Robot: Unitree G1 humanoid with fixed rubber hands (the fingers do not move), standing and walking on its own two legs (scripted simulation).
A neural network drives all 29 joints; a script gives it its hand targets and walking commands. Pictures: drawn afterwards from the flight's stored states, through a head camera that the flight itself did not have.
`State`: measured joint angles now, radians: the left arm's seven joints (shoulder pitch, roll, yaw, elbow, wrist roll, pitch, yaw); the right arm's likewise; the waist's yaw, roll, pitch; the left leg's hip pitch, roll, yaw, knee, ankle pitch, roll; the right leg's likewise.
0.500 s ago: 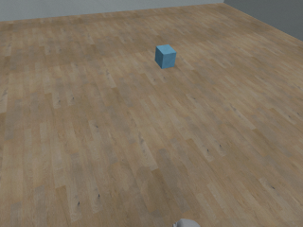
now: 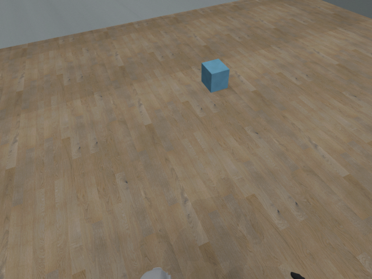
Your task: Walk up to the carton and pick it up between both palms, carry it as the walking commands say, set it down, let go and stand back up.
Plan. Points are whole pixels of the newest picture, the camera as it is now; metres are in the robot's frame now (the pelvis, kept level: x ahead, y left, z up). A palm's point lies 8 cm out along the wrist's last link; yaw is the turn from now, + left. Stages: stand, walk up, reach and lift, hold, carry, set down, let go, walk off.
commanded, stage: walk up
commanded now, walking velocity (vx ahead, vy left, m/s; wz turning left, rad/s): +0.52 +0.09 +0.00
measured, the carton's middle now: (214, 75) +1.88 -0.15 -0.68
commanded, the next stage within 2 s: none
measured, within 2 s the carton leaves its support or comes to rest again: neither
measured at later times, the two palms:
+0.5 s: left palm (111, 215) +0.31 +0.25 -0.13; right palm out of the picture +0.14 -0.22 -0.14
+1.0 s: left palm (128, 215) +0.33 +0.21 -0.15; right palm (267, 139) +0.58 -0.24 -0.11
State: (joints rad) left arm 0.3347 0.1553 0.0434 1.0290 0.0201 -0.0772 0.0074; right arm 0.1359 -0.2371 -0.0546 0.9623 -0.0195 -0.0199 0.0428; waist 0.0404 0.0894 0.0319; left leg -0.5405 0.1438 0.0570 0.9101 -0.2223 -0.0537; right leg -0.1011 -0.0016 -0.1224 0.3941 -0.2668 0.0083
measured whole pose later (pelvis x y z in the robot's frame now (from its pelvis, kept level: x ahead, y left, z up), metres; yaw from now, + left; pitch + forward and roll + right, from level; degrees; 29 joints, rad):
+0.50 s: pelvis +0.21 +0.01 +0.00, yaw -2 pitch -3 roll +1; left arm 0.15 0.22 0.06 0.97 0.03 0.01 -0.06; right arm 0.39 -0.18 -0.06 1.10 -0.03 -0.04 0.00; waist -0.05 -0.03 0.06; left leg -0.14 0.11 0.17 0.49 -0.27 -0.05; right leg -0.47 -0.13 -0.06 0.73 -0.22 0.03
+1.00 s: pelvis +0.41 -0.01 -0.01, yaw +0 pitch +1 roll -2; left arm 0.43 0.18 0.03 1.13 0.01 -0.06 -0.01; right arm 0.03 -0.19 -0.05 0.95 -0.02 -0.06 0.03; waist 0.08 -0.01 0.01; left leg -0.37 0.08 0.13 0.55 -0.18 0.01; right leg -0.10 -0.04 -0.15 0.50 -0.38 0.02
